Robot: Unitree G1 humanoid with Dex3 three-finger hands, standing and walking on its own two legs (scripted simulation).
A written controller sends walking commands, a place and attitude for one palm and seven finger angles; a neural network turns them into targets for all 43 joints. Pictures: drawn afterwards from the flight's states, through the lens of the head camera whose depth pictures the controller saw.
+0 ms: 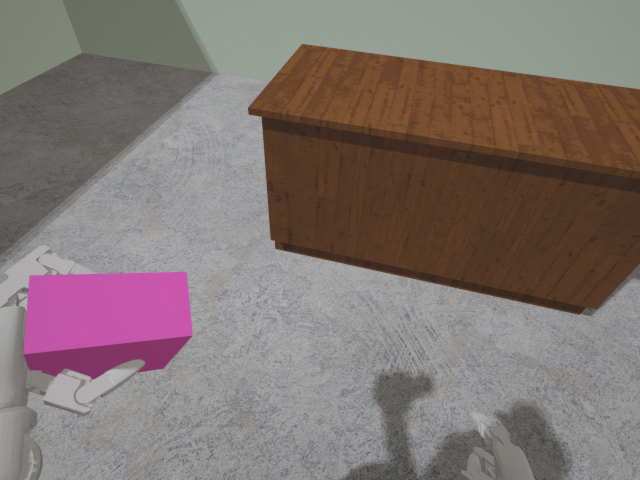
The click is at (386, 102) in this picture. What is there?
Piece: table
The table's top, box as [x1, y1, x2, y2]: [248, 44, 639, 178]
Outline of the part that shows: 248,107 249,114 639,178 639,89 302,44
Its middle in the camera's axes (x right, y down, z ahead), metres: +0.49 -0.45 +1.28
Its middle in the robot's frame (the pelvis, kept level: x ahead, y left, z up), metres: +1.28 -0.42 -0.09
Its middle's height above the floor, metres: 0.68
